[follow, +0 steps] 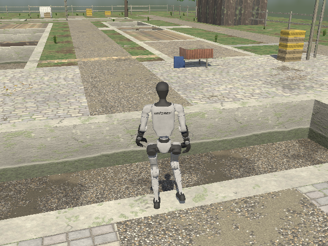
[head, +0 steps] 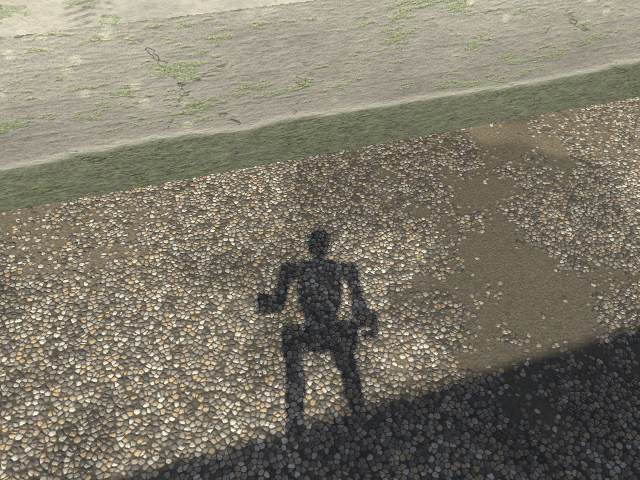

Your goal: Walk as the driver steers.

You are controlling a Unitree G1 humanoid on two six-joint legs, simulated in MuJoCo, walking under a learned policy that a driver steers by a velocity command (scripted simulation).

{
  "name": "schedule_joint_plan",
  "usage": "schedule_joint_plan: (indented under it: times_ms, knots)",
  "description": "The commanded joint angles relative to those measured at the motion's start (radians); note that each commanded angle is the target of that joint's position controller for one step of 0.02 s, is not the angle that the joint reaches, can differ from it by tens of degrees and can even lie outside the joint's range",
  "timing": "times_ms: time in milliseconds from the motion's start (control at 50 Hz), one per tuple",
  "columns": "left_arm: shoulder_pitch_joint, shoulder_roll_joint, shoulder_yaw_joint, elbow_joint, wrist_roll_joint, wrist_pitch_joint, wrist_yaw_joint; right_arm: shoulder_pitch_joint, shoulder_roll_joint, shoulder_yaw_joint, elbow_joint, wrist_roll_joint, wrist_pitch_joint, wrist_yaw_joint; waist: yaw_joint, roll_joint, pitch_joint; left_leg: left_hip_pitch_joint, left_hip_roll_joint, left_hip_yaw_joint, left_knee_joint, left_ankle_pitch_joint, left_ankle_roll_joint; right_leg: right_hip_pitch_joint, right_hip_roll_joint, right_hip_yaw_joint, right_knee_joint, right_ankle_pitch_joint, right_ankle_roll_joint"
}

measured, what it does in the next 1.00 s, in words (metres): steps on the spot: right foot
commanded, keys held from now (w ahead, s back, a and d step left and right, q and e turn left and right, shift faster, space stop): w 1.00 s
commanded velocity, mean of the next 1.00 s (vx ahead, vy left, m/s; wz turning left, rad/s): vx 0.50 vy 0.00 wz -0.01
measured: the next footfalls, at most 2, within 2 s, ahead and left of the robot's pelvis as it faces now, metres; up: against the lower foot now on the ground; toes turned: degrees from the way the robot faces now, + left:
right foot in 0.18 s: +0.10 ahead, -0.15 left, +0.00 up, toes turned +2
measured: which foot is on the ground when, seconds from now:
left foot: down 0.00-1.00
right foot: up 0.00-0.16, down 0.18-1.00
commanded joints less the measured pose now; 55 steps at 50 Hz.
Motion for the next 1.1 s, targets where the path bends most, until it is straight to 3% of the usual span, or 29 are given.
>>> schedule_joint_plan:
  times_ms: [20,60,120,140,180,200,220,240,260,340,420,440,520,560,580,660,680,700,740,920,940,960,980,1020,1100]
  knots:
    - [0.011,0.025,-0.004,-0.044,-0.004,0.01,-0.009,-0.061,-0.131,-0.031,-0.096,-0.002,-0.013,0.004,0.036,0.101,-0.047,0.014,0.205,-0.18,-0.189,0.394,0.038,0.109,-0.046,-0.081,-0.229,0.067,0.009]
    - [-0.054,0.026,-0.012,-0.059,-0.006,0.012,-0.024,-0.077,-0.144,-0.033,-0.113,-0.011,0.004,0.006,0.012,0.143,-0.056,0.017,0.201,-0.208,-0.223,0.232,0.036,0.162,-0.057,-0.139,-0.295,0.012,0.008]
    - [-0.118,0.023,-0.029,-0.083,-0.011,0.0,-0.033,-0.11,-0.138,-0.036,-0.141,-0.019,0.035,0.011,-0.011,0.154,-0.033,0.006,0.207,-0.263,-0.247,-0.12,0.076,0.23,-0.082,-0.193,-0.457,-0.032,-0.005]
    - [-0.102,0.009,-0.038,-0.077,0.012,-0.004,-0.036,-0.137,-0.131,-0.031,-0.149,-0.023,0.044,0.008,0.019,0.118,0.005,-0.034,0.201,-0.244,-0.223,-0.098,0.067,0.284,-0.08,-0.218,-0.547,0.021,-0.019]
    - [0.004,0.001,-0.047,-0.049,0.046,-0.011,-0.034,-0.132,-0.126,-0.03,-0.155,-0.021,0.052,0.002,0.038,0.1,-0.047,-0.066,0.164,-0.243,-0.129,-0.083,0.036,0.42,-0.086,-0.207,-0.538,0.024,-0.064]
    - [-0.036,0.058,-0.034,-0.051,0.025,-0.019,-0.037,-0.12,-0.074,-0.016,-0.173,-0.023,0.053,0.007,0.002,-0.011,-0.048,-0.081,0.08,-0.143,-0.093,-0.161,0.0,0.381,-0.104,-0.135,-0.559,-0.006,-0.089]
    - [-0.057,0.09,-0.026,-0.064,0.003,-0.022,-0.043,-0.151,-0.06,-0.009,-0.182,-0.031,0.054,0.01,0.021,-0.117,-0.022,-0.07,0.031,-0.054,0.001,-0.169,-0.039,0.31,-0.15,-0.035,-0.661,-0.091,-0.121]
    - [-0.073,0.107,-0.025,-0.076,-0.006,-0.025,-0.047,-0.167,-0.066,-0.011,-0.192,-0.036,0.055,0.01,0.02,-0.176,0.001,-0.067,0.018,-0.023,0.063,-0.141,-0.058,0.273,-0.197,0.047,-0.729,-0.143,-0.152]
    - [-0.086,0.109,-0.026,-0.086,-0.007,-0.024,-0.048,-0.169,-0.076,-0.013,-0.194,-0.041,0.055,0.01,0.019,-0.172,0.016,-0.066,0.016,-0.023,0.077,-0.122,-0.066,0.256,-0.22,0.089,-0.755,-0.147,-0.169]
    - [-0.112,0.079,-0.038,-0.104,-0.009,-0.027,-0.046,-0.16,-0.067,-0.01,-0.188,-0.047,0.044,0.009,0.005,-0.092,-0.039,0.049,0.034,-0.032,0.038,-0.101,-0.064,0.257,-0.178,0.039,-0.732,-0.083,-0.149]
    - [-0.105,0.071,-0.04,-0.108,-0.008,-0.027,-0.053,-0.183,-0.062,-0.006,-0.189,-0.042,0.046,0.005,0.013,-0.03,-0.055,0.097,0.049,-0.049,0.027,-0.078,-0.059,0.27,-0.14,-0.021,-0.689,-0.049,-0.131]
    - [-0.098,0.055,-0.041,-0.108,-0.006,-0.019,-0.048,-0.169,-0.076,-0.013,-0.174,-0.035,0.047,-0.006,0.021,0.012,-0.07,0.131,0.053,-0.063,0.037,-0.054,-0.051,0.268,-0.129,-0.052,-0.653,-0.014,-0.138]
    - [-0.082,0.048,-0.045,-0.11,0.003,-0.019,-0.053,-0.187,-0.085,-0.016,-0.181,-0.03,0.064,-0.012,0.032,0.053,-0.041,0.128,0.074,-0.096,0.038,0.005,-0.032,0.248,-0.082,-0.13,-0.582,0.026,-0.125]
    - [-0.086,0.045,-0.046,-0.115,0.001,-0.019,-0.053,-0.19,-0.089,-0.018,-0.183,-0.03,0.07,-0.012,0.032,0.056,-0.026,0.116,0.076,-0.103,0.042,0.031,-0.03,0.244,-0.078,-0.146,-0.557,0.063,-0.124]
    - [-0.101,0.013,-0.057,-0.131,-0.001,-0.018,-0.057,-0.196,-0.083,-0.014,-0.187,-0.037,0.074,-0.013,0.038,0.061,-0.035,0.104,0.081,-0.101,0.042,0.069,-0.039,0.269,-0.075,-0.153,-0.546,0.104,-0.122]
    - [-0.091,0.024,-0.054,-0.131,0.0,-0.017,-0.053,-0.196,-0.086,-0.015,-0.189,-0.037,0.078,-0.016,0.038,0.038,-0.043,0.104,0.073,-0.1,0.054,0.092,-0.044,0.293,-0.077,-0.159,-0.522,0.157,-0.124]
    - [-0.126,0.025,-0.052,-0.146,0.012,-0.019,-0.065,-0.232,-0.104,-0.018,-0.21,-0.032,0.089,-0.016,0.052,0.034,-0.003,0.082,0.096,-0.124,0.065,0.286,-0.043,0.272,-0.081,-0.193,-0.475,0.314,-0.12]
    - [-0.096,0.018,-0.052,-0.139,0.019,-0.023,-0.067,-0.219,-0.113,-0.025,-0.205,-0.035,0.092,-0.017,0.057,0.043,-0.059,0.115,0.102,-0.128,0.081,0.341,-0.04,0.293,-0.08,-0.201,-0.464,0.343,-0.119]
    - [-0.09,0.014,-0.051,-0.132,0.017,-0.028,-0.066,-0.216,-0.104,-0.025,-0.207,-0.038,0.095,-0.02,0.053,0.038,-0.101,0.14,0.1,-0.119,0.094,0.368,-0.043,0.309,-0.081,-0.206,-0.459,0.369,-0.116]
    - [-0.137,-0.012,-0.056,-0.14,0.007,-0.028,-0.074,-0.283,-0.067,-0.022,-0.23,-0.038,0.109,-0.014,0.044,0.025,-0.11,0.119,0.078,-0.099,0.087,0.2,-0.064,0.302,-0.101,-0.199,-0.48,0.325,-0.116]
    - [-0.1,-0.01,-0.058,-0.129,-0.007,-0.026,-0.06,-0.246,-0.05,-0.02,-0.211,-0.038,0.098,-0.014,0.024,0.022,-0.16,0.152,0.055,-0.076,0.08,-0.01,-0.069,0.316,-0.105,-0.157,-0.53,0.139,-0.121]
    - [-0.14,-0.005,-0.059,-0.141,-0.013,-0.021,-0.058,-0.269,-0.038,-0.012,-0.218,-0.037,0.097,-0.012,0.018,0.002,-0.078,0.111,0.048,-0.076,0.066,-0.051,-0.07,0.274,-0.111,-0.14,-0.557,0.085,-0.124]
    - [-0.153,-0.002,-0.059,-0.151,-0.013,-0.017,-0.057,-0.28,-0.038,-0.01,-0.219,-0.037,0.095,-0.01,0.02,-0.004,-0.046,0.095,0.048,-0.081,0.061,-0.068,-0.069,0.253,-0.115,-0.129,-0.573,0.046,-0.125]
    - [-0.15,0.0,-0.061,-0.158,-0.011,-0.014,-0.059,-0.285,-0.042,-0.009,-0.219,-0.036,0.091,-0.008,0.024,0.002,-0.02,0.087,0.05,-0.089,0.057,-0.068,-0.067,0.23,-0.114,-0.126,-0.586,-0.001,-0.123]
    - [-0.131,-0.007,-0.062,-0.161,-0.004,-0.02,-0.059,-0.277,-0.047,-0.007,-0.213,-0.036,0.081,-0.011,0.031,0.033,-0.026,0.084,0.063,-0.11,0.034,-0.051,-0.056,0.251,-0.095,-0.149,-0.568,-0.01,-0.116]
